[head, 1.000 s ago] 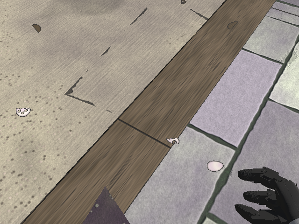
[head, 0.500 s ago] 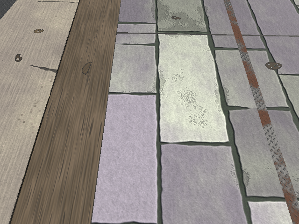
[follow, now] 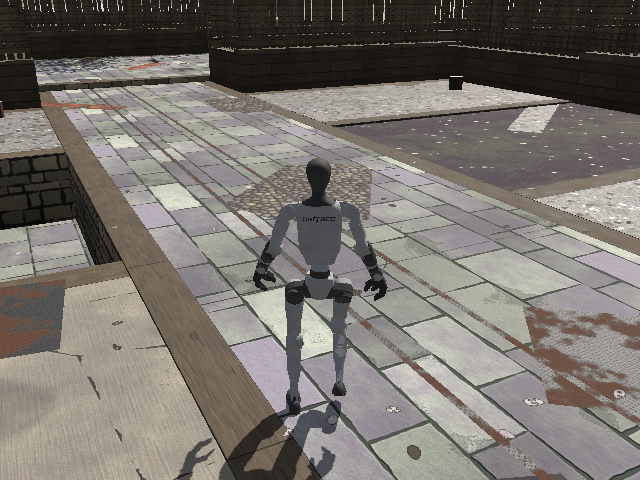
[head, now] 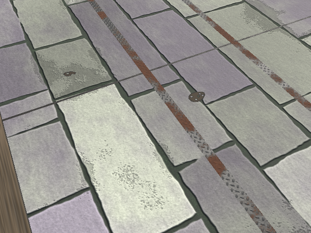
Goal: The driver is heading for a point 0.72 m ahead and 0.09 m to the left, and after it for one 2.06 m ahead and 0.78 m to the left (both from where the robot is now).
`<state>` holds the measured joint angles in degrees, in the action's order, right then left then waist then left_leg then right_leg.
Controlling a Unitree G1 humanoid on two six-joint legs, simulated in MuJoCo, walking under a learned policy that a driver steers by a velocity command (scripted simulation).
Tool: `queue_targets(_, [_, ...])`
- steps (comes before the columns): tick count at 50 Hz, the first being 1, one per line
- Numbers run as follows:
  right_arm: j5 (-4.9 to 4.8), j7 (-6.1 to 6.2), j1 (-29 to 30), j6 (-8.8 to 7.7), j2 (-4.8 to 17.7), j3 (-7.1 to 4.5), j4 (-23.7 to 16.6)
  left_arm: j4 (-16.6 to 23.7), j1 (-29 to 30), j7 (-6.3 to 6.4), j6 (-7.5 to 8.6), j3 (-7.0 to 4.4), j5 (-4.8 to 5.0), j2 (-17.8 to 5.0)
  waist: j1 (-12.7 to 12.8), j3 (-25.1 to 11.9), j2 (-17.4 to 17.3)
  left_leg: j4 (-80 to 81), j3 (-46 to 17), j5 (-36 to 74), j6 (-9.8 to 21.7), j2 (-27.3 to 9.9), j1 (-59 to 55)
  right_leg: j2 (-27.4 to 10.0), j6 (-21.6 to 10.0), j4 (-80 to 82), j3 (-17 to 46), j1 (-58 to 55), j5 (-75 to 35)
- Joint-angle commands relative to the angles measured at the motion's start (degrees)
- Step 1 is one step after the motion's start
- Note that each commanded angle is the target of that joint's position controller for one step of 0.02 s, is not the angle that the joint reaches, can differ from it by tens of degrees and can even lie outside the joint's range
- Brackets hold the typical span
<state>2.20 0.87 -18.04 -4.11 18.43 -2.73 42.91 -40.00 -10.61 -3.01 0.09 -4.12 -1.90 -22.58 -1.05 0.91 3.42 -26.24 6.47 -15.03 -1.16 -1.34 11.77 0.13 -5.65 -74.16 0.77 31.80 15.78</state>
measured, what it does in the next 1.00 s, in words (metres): walks ahead, turning left: right foot, then left foot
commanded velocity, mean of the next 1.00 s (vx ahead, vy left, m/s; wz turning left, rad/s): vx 1.00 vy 0.00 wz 0.22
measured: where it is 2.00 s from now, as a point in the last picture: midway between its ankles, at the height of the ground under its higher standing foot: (100, 52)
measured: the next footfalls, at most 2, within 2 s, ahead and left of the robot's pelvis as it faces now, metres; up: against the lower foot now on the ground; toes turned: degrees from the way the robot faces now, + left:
right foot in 0.28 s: +0.42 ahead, -0.09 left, +0.00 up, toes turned -14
left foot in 0.72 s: +0.87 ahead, -0.03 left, +0.00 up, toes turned +6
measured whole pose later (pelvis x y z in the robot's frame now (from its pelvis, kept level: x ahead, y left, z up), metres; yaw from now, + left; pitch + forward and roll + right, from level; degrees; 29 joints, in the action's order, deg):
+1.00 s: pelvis +0.93 -0.06 +0.00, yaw +16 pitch +2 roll +1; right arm 0.0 -1.0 -27.1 -3.0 17.6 -4.1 49.3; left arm -32.5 1.0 -1.1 3.8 3.0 -2.5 -13.4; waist -5.5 1.1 -0.1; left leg -19.4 -8.8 -17.2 9.1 11.3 2.0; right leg -8.2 3.3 -44.7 6.3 41.2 3.1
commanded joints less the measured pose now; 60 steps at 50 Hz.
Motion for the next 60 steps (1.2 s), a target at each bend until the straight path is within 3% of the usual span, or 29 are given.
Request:
queue_targets(1, [-1.06,-1.05,-3.1,-2.14,2.3,-0.36,0.0,7.4,4.9,-1.54,-0.70,1.88,-0.22,2.5,0.4,1.7,-8.4,16.2,-10.6,7.9,4.2,-14.3,-7.4,-5.7,0.7,0.3,2.7,14.0,-5.4])
queue_targets(7, [-0.21,-0.83,-6.8,-3.09,4.8,-0.64,3.6,11.2,16.5,-3.07,-0.15,3.51,-0.10,3.2,0.0,8.4,-4.9,22.6,5.5,26.9,2.9,-10.8,-5.7,-2.5,-1.7,24.7,-5.8,7.3,-15.6])
queue_targets(9, [-0.20,-0.49,-9.3,-2.67,6.8,-0.72,4.8,10.2,16.7,-2.79,0.38,3.83,-0.22,3.5,0.4,7.6,-6.1,20.5,7.7,51.7,3.0,-11.4,-9.4,1.9,-4.0,30.5,-9.7,-0.1,-14.2])
queue_targets(12, [-0.23,0.61,-8.9,-0.49,12.5,-1.62,5.1,5.0,2.3,-0.92,1.13,1.99,-0.77,-0.9,9.3,-2.4,-10.9,-2.3,7.6,80.0,4.4,-14.7,-15.2,7.8,-7.1,33.2,-9.5,-17.0,-3.6])
queue_targets(13, [-0.48,0.82,-6.7,0.18,12.8,-1.49,4.5,1.2,-9.2,0.02,1.35,0.76,-0.93,-2.8,14.8,-7.1,-11.2,-17.3,7.1,75.7,5.6,-14.5,-9.8,7.3,-8.7,39.2,-5.8,-30.7,-3.4])
queue_targets(14, [-0.37,0.48,-6.8,0.34,9.8,-1.05,3.8,-1.0,-15.0,1.27,1.11,-0.99,-1.45,-6.5,15.5,-11.7,-6.7,-39.3,6.3,41.4,5.7,-10.3,3.1,-0.2,-9.8,40.6,4.5,-45.7,3.2])
queue_targets(15, [-2.16,-0.80,-13.1,-0.05,1.4,0.69,0.0,1.1,-10.2,2.14,0.99,-1.93,-1.68,-11.5,5.5,-20.1,9.1,-62.4,0.9,-14.6,3.6,-0.7,25.5,-20.0,-14.0,44.8,35.4,-61.4,6.6])
queue_targets(16, [-2.90,-0.40,-5.1,-0.74,6.8,-0.18,-2.0,1.6,-13.1,2.71,0.92,-2.25,-0.86,-9.9,11.1,-23.4,-1.0,-66.4,-10.6,-8.9,5.2,1.0,31.2,-21.2,-14.2,53.4,41.6,-59.2,7.0])
queue_targets(18, [-3.12,-0.75,-2.3,-0.97,4.2,0.46,-1.3,-2.3,-9.5,3.36,2.84,-1.10,-0.76,-4.1,5.3,-3.1,-6.4,-56.6,-10.4,-1.9,5.5,-4.0,31.5,-17.7,-11.0,58.4,25.6,-37.9,-1.2])
queue_targets(21, [-1.19,-2.40,-6.5,2.52,1.2,0.64,2.7,-3.8,-6.2,3.26,5.61,0.79,-0.15,2.1,-0.7,2.1,-4.8,-47.6,-11.9,0.4,4.3,-7.3,21.9,-12.2,-5.6,64.4,11.6,-22.1,-5.0])
queue_targets(25, [-1.73,-3.63,4.8,3.38,-0.9,0.89,-0.7,-6.3,-8.2,2.03,7.89,0.98,0.93,2.8,0.2,7.5,-1.3,-36.6,-7.8,11.4,4.5,-6.7,27.9,-7.1,-0.1,69.2,-3.7,-20.7,-23.9])
queue_targets(31, [-1.54,-5.44,13.4,2.09,-0.5,1.78,-3.1,-8.1,-12.1,4.11,8.45,1.60,1.46,0.0,0.7,4.9,-1.2,-14.4,4.9,26.0,8.8,1.8,18.6,-7.1,5.5,66.0,-14.6,-31.2,-64.5])
queue_targets(33, [-1.55,-5.33,5.4,2.62,2.6,0.83,-0.8,-7.2,-10.4,6.02,7.04,0.61,0.83,-4.1,-4.5,-1.2,2.8,-13.5,6.2,20.5,10.1,6.3,9.7,-9.4,6.8,53.9,-14.9,-36.7,-82.8])
queue_targets(35, [-1.29,-4.09,-17.2,3.28,8.3,-1.93,5.6,-4.6,-3.1,6.70,4.86,-0.43,-0.36,-6.9,-16.4,-9.9,3.4,-14.1,1.0,11.3,14.2,7.4,-12.4,-11.3,6.5,24.6,-12.8,-28.8,-84.2])
queue_targets(36, [-2.16,-2.85,-24.1,3.37,10.8,-3.66,7.6,-4.6,0.2,5.75,4.11,-0.66,-0.22,-5.9,-20.0,-9.6,-3.4,-7.9,-4.8,9.5,18.1,4.1,-20.6,-3.8,6.0,-2.9,-13.8,-19.2,-46.6])
queue_targets(37, [-2.54,-2.03,-18.5,3.99,13.3,-4.22,7.9,-1.3,1.1,4.39,5.53,2.41,-1.73,5.1,-11.1,-4.2,-18.0,-15.0,-16.3,21.0,20.4,-1.0,-26.3,5.4,6.2,-24.3,-9.0,4.9,13.1])
queue_targets(38, [-1.15,-1.74,-13.0,4.24,17.1,-4.97,4.7,4.6,-5.1,3.92,6.80,3.29,0.40,4.8,-5.2,-16.6,-19.3,-0.5,-44.9,1.8,32.0,-11.3,-37.1,5.0,7.0,-30.4,3.4,19.1,14.9])
queue_targets(39, [-0.97,-1.24,-9.6,4.28,12.5,-4.58,2.3,4.8,-2.2,3.59,8.19,3.80,-0.68,1.7,-5.5,-11.9,-7.3,12.2,-54.1,-14.5,29.5,-13.7,-30.5,1.5,5.3,-22.8,6.6,21.2,8.8])
queue_targets(41, [-1.21,-1.02,-4.9,3.49,7.4,-3.17,3.1,4.1,0.7,3.37,7.72,3.59,-1.71,0.5,0.6,1.5,3.9,15.3,-44.3,-10.7,23.4,-9.1,-8.8,-3.4,5.8,-10.2,5.4,14.7,4.2])
queue_targets(43, [-1.57,-0.77,-3.3,1.51,6.9,-2.56,2.5,4.5,-0.2,3.18,4.66,4.29,-2.78,1.5,4.0,5.0,3.7,16.5,-36.6,-3.9,22.6,-4.7,5.3,-6.2,8.2,-1.3,4.5,7.7,5.0])
queue_targets(46, [-1.86,-1.12,-2.6,-0.32,8.5,-3.13,1.5,8.7,8.3,2.25,3.52,5.26,-1.80,3.0,2.4,6.6,0.2,18.9,-28.0,5.6,20.8,1.1,15.7,-7.2,10.0,18.1,0.4,-0.5,-4.4])
queue_targets(52, [-2.47,-1.79,-6.4,-0.01,10.0,-4.79,1.3,11.5,15.4,2.16,4.23,5.27,0.62,2.8,-4.0,1.2,-6.5,11.9,-28.1,24.8,13.9,1.4,0.7,-1.9,8.0,42.6,-0.3,-9.4,-20.5])
queue_targets(54, [-1.89,-1.36,-5.1,0.04,11.8,-5.27,0.6,9.4,8.2,3.12,4.72,3.56,0.56,-1.1,-0.4,-4.3,-6.7,1.2,-29.0,37.3,11.3,1.0,-4.6,0.8,7.0,44.9,0.5,-18.2,-12.8])
queue_targets(55, [-1.65,-1.55,-2.7,-0.09,13.6,-5.55,0.2,7.1,-1.5,3.82,5.07,2.28,0.67,-3.5,5.7,-9.9,-5.7,-10.4,-27.6,40.1,10.0,2.4,-3.3,0.8,6.3,45.0,0.0,-28.7,-8.4])
queue_targets(56, [-1.43,-1.66,0.4,-0.80,11.4,-4.93,-1.0,4.4,-14.7,4.96,5.38,0.67,-0.04,-6.6,12.4,-16.2,-4.5,-26.3,-25.5,33.0,9.0,4.3,5.2,-4.8,4.9,42.0,4.2,-43.7,-0.3])
queue_targets(57, [-1.98,-1.32,0.5,-1.40,1.2,-2.29,-3.8,2.8,-23.2,5.86,5.54,-0.58,-2.33,-10.7,12.7,-22.3,10.0,-45.2,-19.8,-10.2,9.0,9.3,20.2,-21.5,3.4,46.8,24.2,-57.2,21.9])
queue_targets(58, [-3.99,-1.54,-5.7,-0.96,0.6,-0.85,-7.1,3.6,-15.6,5.16,4.97,-1.58,-2.32,-13.6,4.8,-26.8,24.4,-55.9,-15.4,-13.8,8.4,9.1,31.7,-29.4,-2.3,60.0,55.2,-57.9,32.0])
queue_targets(59, [-2.04,-1.00,-0.6,0.46,5.1,-1.26,-4.6,5.4,-8.1,4.80,4.52,-0.63,-1.93,-6.1,5.3,-15.6,9.4,-57.6,-13.5,-6.5,8.5,3.7,35.6,-25.4,-2.4,60.8,46.5,-48.8,37.5])
queue_targets(60, [-0.99,-1.69,3.2,1.02,6.1,-1.56,-4.9,4.9,-5.9,4.52,4.31,0.36,-1.32,-2.0,5.3,-9.1,2.4,-54.3,-11.7,-2.2,7.9,1.6,34.9,-22.3,-1.4,59.3,34.0,-41.2,26.2])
